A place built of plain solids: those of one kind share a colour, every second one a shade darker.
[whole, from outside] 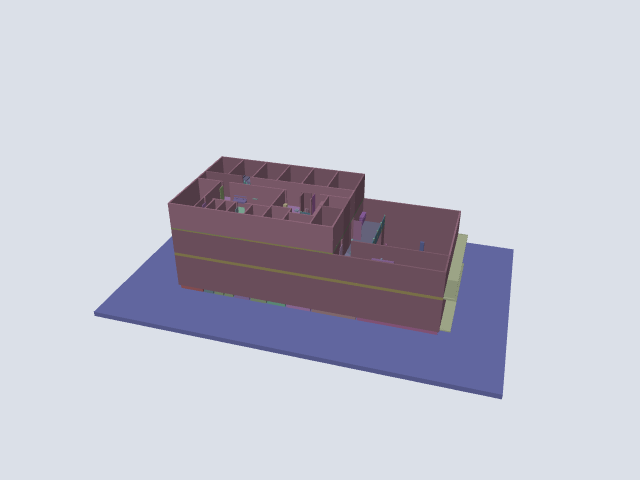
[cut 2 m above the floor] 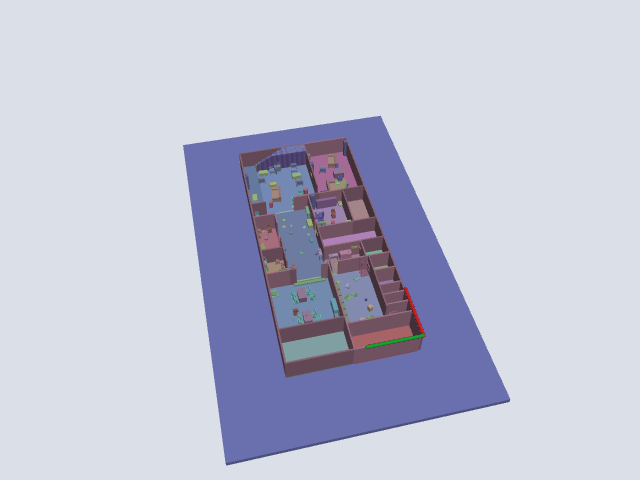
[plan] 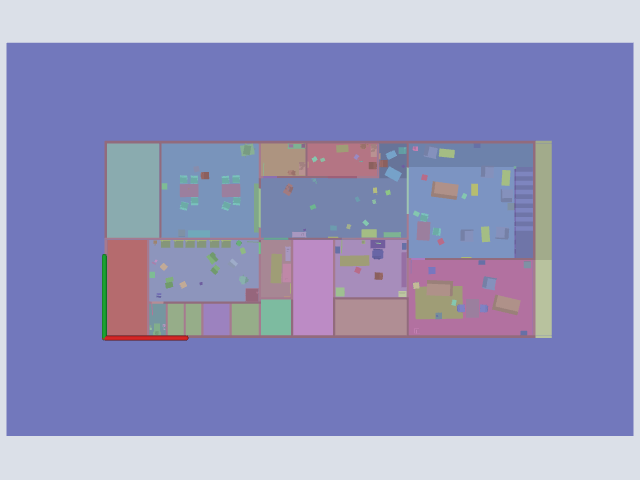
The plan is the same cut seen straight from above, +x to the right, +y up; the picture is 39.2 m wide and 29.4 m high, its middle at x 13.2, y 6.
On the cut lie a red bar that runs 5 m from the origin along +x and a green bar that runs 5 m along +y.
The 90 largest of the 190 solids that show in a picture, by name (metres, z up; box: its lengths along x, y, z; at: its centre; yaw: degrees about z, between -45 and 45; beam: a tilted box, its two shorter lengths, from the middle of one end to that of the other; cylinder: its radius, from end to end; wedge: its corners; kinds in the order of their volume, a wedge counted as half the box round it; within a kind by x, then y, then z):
{
 "under_1": {"box": [38.4, 24.08, 0.5], "at": [13.2, 6.04, -1.05]},
 "wall_1": {"box": [0.16, 5.85, 9.28], "at": [0.08, 3.08, 4.29]},
 "wall_2": {"box": [0.16, 5.78, 3.56], "at": [0.08, 9.03, 1.43]},
 "wall_3": {"box": [0.16, 3.98, 5.42], "at": [0.08, 9.93, 6.22]},
 "wall_4": {"box": [2.89, 0.13, 5.42], "at": [1.45, 6.07, 6.22]},
 "wall_5": {"box": [4.3, 0.13, 2.63], "at": [2.15, 7.87, 7.61]},
 "wall_6": {"box": [0.13, 1.94, 9.28], "at": [2.67, 1.13, 4.29]},
 "wall_7": {"box": [0.13, 3.78, 9.28], "at": [2.67, 4.12, 4.29]},
 "wall_8": {"box": [0.13, 3.98, 5.42], "at": [2.67, 9.93, 6.22]},
 "wall_9": {"box": [0.13, 5.78, 3.56], "at": [3.42, 9.03, 1.43]},
 "wall_10": {"box": [0.13, 1.94, 9.28], "at": [3.81, 1.13, 4.29]},
 "wall_11": {"box": [9.75, 0.13, 3.56], "at": [4.88, 6.07, 1.43]},
 "wall_12": {"box": [2.6, 0.13, 5.42], "at": [4.91, 2.17, 6.22]},
 "wall_13": {"box": [0.13, 1.94, 9.28], "at": [4.92, 1.13, 4.29]},
 "wall_14": {"box": [0.13, 3.98, 5.42], "at": [5.35, 9.93, 6.22]},
 "wall_15": {"box": [0.13, 1.94, 9.28], "at": [6.0, 1.13, 4.29]},
 "wall_16": {"box": [5.97, 0.13, 3.56], "at": [6.59, 2.17, 1.43]},
 "wall_17": {"box": [6.14, 0.13, 5.42], "at": [6.68, 6.07, 6.22]},
 "wall_18": {"box": [0.13, 1.94, 9.28], "at": [7.72, 1.13, 4.29]},
 "wall_19": {"box": [0.13, 3.98, 5.42], "at": [8.03, 9.93, 6.22]},
 "wall_20": {"box": [16.25, 0.16, 2.63], "at": [8.12, 0.08, 7.61]},
 "wall_21": {"box": [16.25, 0.16, 2.63], "at": [8.12, 12.0, 7.61]},
 "wall_22": {"box": [2.65, 0.13, 5.42], "at": [8.26, 2.17, 6.22]},
 "wall_23": {"box": [0.13, 1.94, 9.28], "at": [9.52, 1.13, 4.29]},
 "wall_24": {"box": [0.13, 2.65, 3.56], "at": [9.52, 3.81, 1.43]},
 "wall_25": {"box": [0.13, 3.52, 5.42], "at": [9.52, 4.25, 6.22]},
 "wall_26": {"box": [2.11, 0.13, 9.28], "at": [10.51, 2.42, 4.29]},
 "wall_27": {"box": [11.12, 0.13, 2.63], "at": [10.69, 7.87, 7.61]},
 "wall_28": {"box": [0.13, 3.98, 5.42], "at": [10.71, 9.93, 6.22]},
 "wall_29": {"box": [0.13, 3.52, 3.56], "at": [11.49, 4.25, 1.43]},
 "wall_30": {"box": [3.1, 0.13, 3.56], "at": [12.12, 9.85, 1.43]},
 "wall_31": {"box": [2.7, 0.13, 5.42], "at": [12.78, 1.63, 6.22]},
 "wall_32": {"box": [3.29, 0.13, 3.56], "at": [12.89, 6.07, 1.43]},
 "wall_33": {"box": [26.4, 0.16, 6.49], "at": [13.2, 0.08, 2.89]},
 "wall_34": {"box": [26.4, 0.16, 6.49], "at": [13.2, 12.0, 2.89]},
 "wall_35": {"box": [0.13, 3.98, 5.42], "at": [13.38, 9.93, 6.22]},
 "wall_36": {"box": [0.36, 1.98, 5.42], "at": [13.95, 2.69, 6.22]},
 "wall_37": {"box": [0.13, 3.52, 3.56], "at": [14.06, 4.25, 1.43]},
 "wall_38": {"box": [0.13, 3.98, 2.63], "at": [16.16, 9.93, 4.82]},
 "wall_39": {"box": [0.16, 3.52, 2.63], "at": [16.17, 1.92, 7.61]},
 "wall_40": {"box": [0.16, 3.98, 2.63], "at": [16.17, 9.93, 7.61]},
 "wall_41": {"box": [4.64, 0.13, 3.56], "at": [16.32, 2.42, 1.43]},
 "wall_42": {"box": [3.27, 0.13, 3.56], "at": [17.01, 6.07, 1.43]},
 "wall_43": {"box": [9.2, 0.13, 2.63], "at": [21.8, 2.92, 4.82]},
 "wall_44": {"box": [6.78, 0.13, 3.56], "at": [23.01, 4.83, 1.43]},
 "wall_45": {"box": [0.16, 2.7, 2.63], "at": [26.32, 1.51, 4.82]},
 "wall_46": {"box": [0.16, 4.61, 3.56], "at": [26.32, 2.46, 1.43]},
 "wall_47": {"box": [0.16, 8.93, 2.63], "at": [26.32, 7.45, 4.82]},
 "wall_48": {"box": [0.16, 7.02, 3.56], "at": [26.32, 8.41, 1.43]},
 "stair_1": {"box": [1.05, 0.56, 3.47], "at": [25.72, 5.18, 1.44]},
 "stair_2": {"box": [1.05, 1.67, 2.81], "at": [25.72, 5.74, 1.1]},
 "stair_3": {"box": [1.05, 1.95, 2.64], "at": [25.72, 5.87, 1.02]},
 "stair_4": {"box": [1.05, 2.23, 2.47], "at": [25.72, 6.01, 0.94]},
 "stair_5": {"box": [1.05, 2.51, 2.31], "at": [25.72, 6.15, 0.85]},
 "stair_6": {"box": [1.05, 2.78, 2.14], "at": [25.72, 6.29, 0.77]},
 "stair_7": {"box": [1.05, 3.06, 1.97], "at": [25.72, 6.43, 0.69]},
 "stair_8": {"box": [1.05, 3.34, 1.8], "at": [25.72, 6.57, 0.6]},
 "stair_9": {"box": [1.05, 3.62, 1.64], "at": [25.72, 6.71, 0.52]},
 "stair_10": {"box": [1.05, 3.9, 1.47], "at": [25.72, 6.85, 0.43]},
 "stair_11": {"box": [1.05, 4.18, 1.3], "at": [25.72, 6.99, 0.35]},
 "stair_12": {"box": [1.05, 4.45, 1.14], "at": [25.72, 7.13, 0.27]},
 "stair_13": {"box": [1.05, 4.73, 0.97], "at": [25.72, 7.27, 0.18]},
 "stair_14": {"box": [1.05, 5.01, 0.8], "at": [25.72, 7.41, 0.1]},
 "stair_15": {"box": [1.05, 5.29, 0.63], "at": [25.72, 7.54, 0.02]},
 "stair_16": {"box": [1.05, 5.57, 0.47], "at": [25.72, 7.68, -0.07]},
 "floor_lounge_1": {"box": [6.55, 5.57, 0.8], "at": [21.91, 7.68, -0.4]},
 "floor_lounge_2": {"box": [7.6, 1.45, 0.8], "at": [22.44, 11.19, -0.4]},
 "floor_lobby_1": {"box": [8.93, 3.65, 0.8], "at": [14.04, 7.96, -0.4]},
 "floor_lobby_2": {"box": [1.68, 2.13, 0.8], "at": [17.67, 10.85, -0.4]},
 "floor_game_1": {"box": [7.6, 4.61, 0.8], "at": [22.44, 2.46, -0.4]},
 "floor_mens_1": {"box": [6.71, 3.78, 0.8], "at": [6.09, 4.12, -0.4]},
 "floor_cafeteria_1": {"box": [5.96, 5.78, 0.5], "at": [6.47, 9.03, -0.55]},
 "floor_office_1": {"box": [4.38, 3.52, 0.8], "at": [16.32, 4.25, -0.4]},
 "floor_mainstair_1": {"box": [2.44, 5.85, 0.8], "at": [12.78, 3.08, -0.4]},
 "floor_kitchen_1": {"box": [3.2, 5.78, 0.5], "at": [1.76, 9.03, -0.55]},
 "floor_parcel_1": {"box": [4.38, 2.2, 0.8], "at": [16.32, 1.26, -0.4]},
 "floor_service_stair_1": {"box": [2.45, 5.85, 0.5], "at": [1.39, 3.08, -0.55]},
 "floor_vestibule_1": {"box": [4.26, 2.0, 0.68], "at": [14.57, 10.92, -0.46]},
 "floor_mstall_1": {"box": [0.97, 1.94, 0.8], "at": [4.37, 1.13, -0.4]},
 "floor_mstall_2": {"box": [0.95, 1.94, 0.8], "at": [5.46, 1.13, -0.4]},
 "floor_mstall_3": {"box": [1.66, 1.94, 0.8], "at": [8.62, 1.13, -0.4]},
 "floor_liftlob_1": {"box": [1.85, 3.52, 0.8], "at": [10.51, 4.25, -0.4]},
 "floor_checkroom_1": {"box": [2.73, 2.0, 0.8], "at": [10.95, 10.92, -0.4]},
 "upper_floor_corridor_1": {"box": [15.93, 1.67, 0.16], "at": [8.12, 6.97, 6.22]},
 "floor_lift_1": {"box": [1.85, 2.2, 0.8], "at": [10.51, 1.26, -0.4]},
 "upper_floor_gallery_1": {"box": [2.42, 7.02, 0.16], "at": [17.43, 8.41, 3.43]},
 "floor_murinals_1": {"box": [1.6, 1.94, 0.8], "at": [6.86, 1.13, -0.4]},
 "floor_1": {"box": [1.01, 1.94, 0.8], "at": [3.25, 1.13, -0.4]},
 "upper_floor_next_1": {"box": [1.0, 8.93, 0.16], "at": [26.9, 7.45, 3.43]},
 "wall_band_1": {"box": [26.4, 0.16, 0.31], "at": [13.2, 0.08, 3.35]}
}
